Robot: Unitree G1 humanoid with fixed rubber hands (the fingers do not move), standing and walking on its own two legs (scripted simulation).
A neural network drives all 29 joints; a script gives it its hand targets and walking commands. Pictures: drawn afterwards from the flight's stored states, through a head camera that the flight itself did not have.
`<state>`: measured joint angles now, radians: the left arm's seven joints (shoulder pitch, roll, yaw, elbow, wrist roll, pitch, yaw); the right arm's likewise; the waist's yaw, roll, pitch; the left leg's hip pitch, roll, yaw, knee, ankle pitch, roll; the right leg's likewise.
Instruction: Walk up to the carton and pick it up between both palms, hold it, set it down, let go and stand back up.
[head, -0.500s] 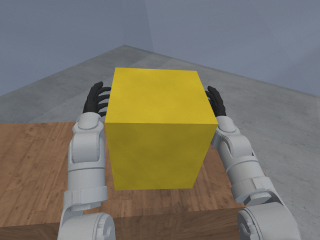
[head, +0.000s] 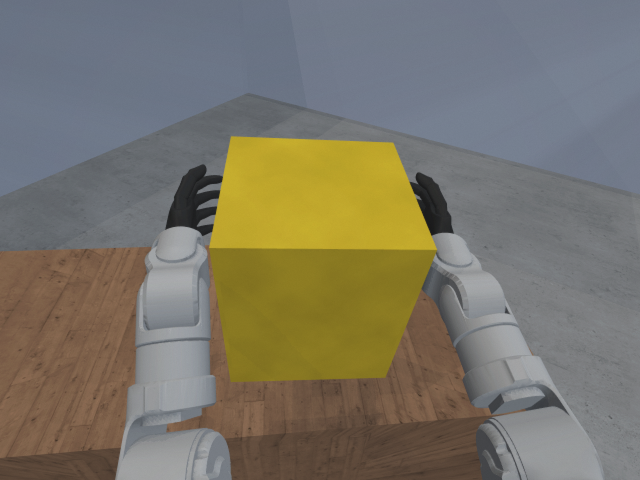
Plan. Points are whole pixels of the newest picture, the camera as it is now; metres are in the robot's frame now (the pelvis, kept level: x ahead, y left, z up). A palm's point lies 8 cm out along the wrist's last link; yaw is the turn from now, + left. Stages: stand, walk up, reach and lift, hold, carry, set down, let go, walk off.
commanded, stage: hold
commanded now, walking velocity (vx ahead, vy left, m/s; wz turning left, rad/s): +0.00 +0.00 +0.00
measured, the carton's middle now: (311, 262) +0.36 +0.01 +0.13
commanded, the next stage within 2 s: none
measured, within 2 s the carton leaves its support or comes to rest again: neither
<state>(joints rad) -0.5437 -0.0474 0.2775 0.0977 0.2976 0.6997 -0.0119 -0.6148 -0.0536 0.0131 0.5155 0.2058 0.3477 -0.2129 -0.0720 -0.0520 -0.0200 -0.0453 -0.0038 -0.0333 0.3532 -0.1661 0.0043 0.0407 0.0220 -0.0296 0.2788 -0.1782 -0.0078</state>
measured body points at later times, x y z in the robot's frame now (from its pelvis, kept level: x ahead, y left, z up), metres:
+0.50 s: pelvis +0.00 +0.00 +0.00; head -0.07 +0.03 +0.44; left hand +0.36 +0.16 +0.20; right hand +0.36 -0.15 +0.18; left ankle +0.03 +0.11 -0.75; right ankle +0.00 -0.11 -0.75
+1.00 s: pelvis +0.00 +0.00 +0.00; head -0.06 +0.03 +0.44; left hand +0.36 +0.16 +0.19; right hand +0.37 -0.14 +0.18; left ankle +0.03 +0.11 -0.75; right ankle +0.00 -0.11 -0.75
